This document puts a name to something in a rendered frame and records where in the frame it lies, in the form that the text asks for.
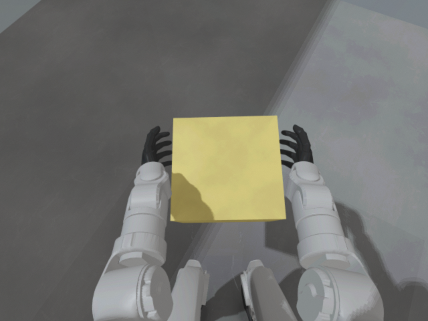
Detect carton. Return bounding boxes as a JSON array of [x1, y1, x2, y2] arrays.
[[171, 116, 286, 223]]

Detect robot left forearm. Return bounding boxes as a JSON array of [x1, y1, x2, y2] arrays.
[[92, 162, 172, 317]]

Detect robot left hand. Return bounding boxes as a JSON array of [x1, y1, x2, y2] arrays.
[[141, 126, 173, 167]]

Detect left robot shin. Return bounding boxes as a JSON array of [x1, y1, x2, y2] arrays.
[[176, 259, 203, 280]]

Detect right robot upper arm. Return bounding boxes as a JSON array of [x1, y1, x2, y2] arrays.
[[296, 265, 384, 321]]

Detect robot left thigh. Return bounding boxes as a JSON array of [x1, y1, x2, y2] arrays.
[[167, 265, 210, 321]]

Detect robot right hand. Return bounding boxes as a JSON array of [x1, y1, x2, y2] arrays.
[[280, 125, 314, 168]]

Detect left robot upper arm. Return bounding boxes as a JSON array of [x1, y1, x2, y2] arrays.
[[93, 263, 173, 321]]

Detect robot right forearm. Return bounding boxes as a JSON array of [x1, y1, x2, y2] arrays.
[[285, 161, 384, 310]]

